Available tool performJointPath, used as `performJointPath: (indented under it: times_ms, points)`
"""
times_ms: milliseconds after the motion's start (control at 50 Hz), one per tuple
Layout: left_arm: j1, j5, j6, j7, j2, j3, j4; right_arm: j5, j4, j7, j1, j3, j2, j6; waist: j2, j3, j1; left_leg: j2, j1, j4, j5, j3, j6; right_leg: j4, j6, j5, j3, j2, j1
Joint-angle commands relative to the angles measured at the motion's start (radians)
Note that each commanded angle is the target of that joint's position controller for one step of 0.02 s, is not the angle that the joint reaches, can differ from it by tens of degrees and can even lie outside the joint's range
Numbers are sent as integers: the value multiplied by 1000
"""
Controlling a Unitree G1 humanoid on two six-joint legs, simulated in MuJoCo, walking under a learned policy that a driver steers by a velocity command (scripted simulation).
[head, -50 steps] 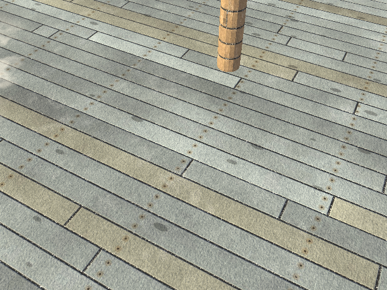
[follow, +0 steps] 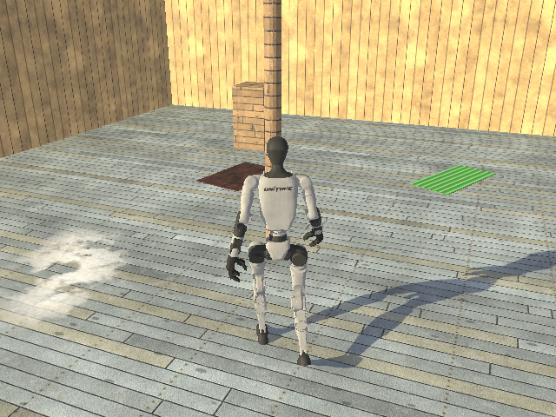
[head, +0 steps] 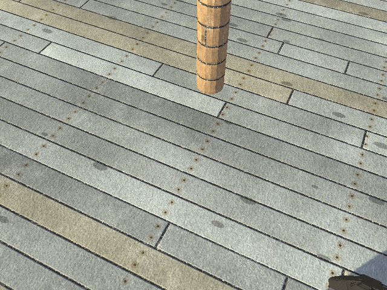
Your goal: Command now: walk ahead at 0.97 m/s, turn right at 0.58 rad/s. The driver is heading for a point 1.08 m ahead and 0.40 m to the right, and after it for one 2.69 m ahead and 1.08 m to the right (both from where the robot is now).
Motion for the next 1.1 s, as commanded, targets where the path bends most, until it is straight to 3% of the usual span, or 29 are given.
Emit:
performJointPath:
  times_ms: [20,40,80,140,200,280,320,360,400,420,440,460,500,540,580,640,700,760,800,820,840,860,880,900,920,940,1020,1060,1100]
  points:
    - [-107,-6,-15,-10,115,27,-133,2,47,-7,242,-57,-129,-14,44,-139,-126,355,585,-444,-492,-582,73,357,-55,186,25,-81,-611]
    - [-131,12,-5,-15,91,26,-126,2,69,-5,262,-47,-92,-21,27,-74,-113,304,483,-431,-267,-416,30,316,-52,199,41,-110,-557]
    - [-111,27,32,-35,42,19,-149,24,105,-11,262,-36,-58,-28,100,-53,-52,292,384,-498,-278,-311,26,313,-24,200,14,-134,-544]
    - [-235,25,66,-53,24,12,-213,44,144,-4,293,-31,-37,-48,53,40,-39,249,360,-536,-64,-90,-19,283,-8,293,-19,-155,-651]
    - [-353,16,73,-67,31,1,-267,32,160,-4,310,-30,-44,-64,52,97,-38,185,332,-572,116,77,-38,124,-15,454,-96,-122,-662]
    - [-492,23,65,-80,52,-11,-326,39,189,-27,382,-29,-89,-60,19,152,-47,177,459,-570,570,209,-67,-176,-57,506,-231,-63,-607]
    - [-455,9,63,-79,74,-7,-312,40,174,-48,398,-33,-141,-51,53,60,-25,194,572,-449,1101,233,-86,-226,-87,495,-294,28,-477]
    - [-310,11,61,-67,124,7,-283,34,156,-69,377,-55,-220,-16,114,-9,72,244,639,-208,1379,218,-82,-263,-120,369,-306,85,-336]
    - [95,6,58,-33,224,64,-161,18,113,-60,272,-70,-242,20,112,-189,250,252,501,305,1207,160,-32,-312,-172,237,-207,119,87]
    - [91,-19,67,-8,254,98,-151,32,97,-36,215,-71,-209,20,-59,-151,242,75,278,711,430,154,-41,-425,-206,178,-73,80,218]
    - [-59,27,79,-7,358,107,-185,24,1,-18,301,-32,-58,-1,-262,-128,8,-61,-207,1043,-328,45,-98,-438,-356,293,401,-129,404]
    - [-43,31,85,-7,374,119,-218,33,-67,-22,220,-21,-84,-34,-112,-273,63,-53,-331,1076,-284,-173,-90,-657,-452,25,711,-226,470]
    - [-79,29,71,7,249,94,-187,28,-70,-23,148,-19,-121,-61,141,-31,-22,58,-309,816,-171,-212,-74,-815,-312,-57,638,-203,167]
    - [-129,22,33,16,209,73,-201,-9,-57,-28,170,-10,-113,-26,151,28,-97,100,-177,697,-169,-212,-103,-796,-278,182,488,-120,-52]
    - [-148,4,0,6,212,68,-214,-26,-67,-9,168,-1,-89,17,112,6,-119,127,-107,569,-163,-184,-140,-828,-277,159,402,-60,-185]
    - [-102,7,-10,-1,209,70,-213,6,-162,7,-69,19,-53,16,89,77,-48,108,-24,228,37,-126,-154,-845,-229,299,320,17,-314]
    - [-41,-1,-5,-12,241,84,-203,30,-191,9,-127,25,-62,12,-35,40,19,48,52,13,264,-99,-124,-813,-170,537,304,29,-213]
    - [-41,-4,-5,0,255,91,-206,31,-197,2,-106,11,-114,4,-44,-17,14,14,141,-134,270,-125,-94,-730,-117,681,326,-9,-53]
    - [-43,8,-7,3,299,95,-197,31,-142,-16,81,-22,-179,-4,-49,-154,-76,-42,337,-120,131,-102,-62,-497,-77,998,308,-23,49]
    - [-75,10,-15,-2,312,94,-196,38,-96,-36,268,-40,-213,-4,-38,-224,-192,-13,530,-119,84,-97,-55,-269,-51,970,273,2,-19]
    - [-123,28,-23,0,230,72,-218,13,-54,-53,485,-64,-266,-7,3,-339,-292,116,755,-78,-193,-235,-25,53,-46,770,226,42,-181]
    - [-14,-16,-30,-10,58,30,-269,-22,-42,-45,485,-78,-346,-14,404,-451,-165,402,961,-283,-450,-825,99,393,2,-19,129,200,-494]
    - [28,-5,-23,-3,108,15,-253,-12,-48,-24,372,-89,-311,-7,356,-404,-125,424,893,-407,-657,-1075,175,477,-18,7,107,129,-661]
    - [-90,20,-8,-4,156,22,-244,-4,-65,-16,278,-69,-189,-6,152,-242,-133,367,749,-391,-640,-879,164,461,-18,87,81,52,-686]
    - [-173,34,-5,-15,162,21,-265,-2,-42,-11,262,-54,-128,-9,32,-144,-129,314,598,-389,-460,-716,145,395,-17,125,69,30,-658]
    - [-252,39,-2,-21,144,17,-302,3,9,-8,297,-48,-121,-13,-6,-88,-123,263,523,-421,-381,-615,110,329,-17,131,77,3,-639]
    - [-298,50,19,-39,88,-14,-357,39,124,-3,375,-39,-117,-50,86,7,-60,243,423,-503,-151,-446,115,221,0,97,104,-28,-701]
    - [-392,68,9,-44,107,-21,-402,49,131,2,358,-24,-99,-56,58,64,-34,187,334,-502,342,-296,107,7,39,164,2,-31,-651]
    - [-432,60,-13,-59,52,-52,-410,60,138,8,337,-29,-121,-54,73,40,-34,83,207,-480,623,-168,73,-287,64,350,-99,5,-389]
Keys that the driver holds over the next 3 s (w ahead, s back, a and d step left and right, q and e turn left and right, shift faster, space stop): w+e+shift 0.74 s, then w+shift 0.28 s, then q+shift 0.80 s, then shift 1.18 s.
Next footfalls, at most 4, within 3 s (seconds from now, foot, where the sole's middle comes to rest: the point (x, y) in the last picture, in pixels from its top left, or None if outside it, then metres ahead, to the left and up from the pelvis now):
0.42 right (241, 257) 0.55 -0.10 -0.75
0.84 left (255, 150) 1.00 -0.16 -0.75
1.22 right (353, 138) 1.09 -0.58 -0.75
1.64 left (304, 99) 1.31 -0.40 -0.75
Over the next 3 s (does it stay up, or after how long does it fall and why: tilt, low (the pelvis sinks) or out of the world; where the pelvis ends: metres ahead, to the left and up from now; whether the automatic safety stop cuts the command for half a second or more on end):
stays up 1.22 -0.48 0.03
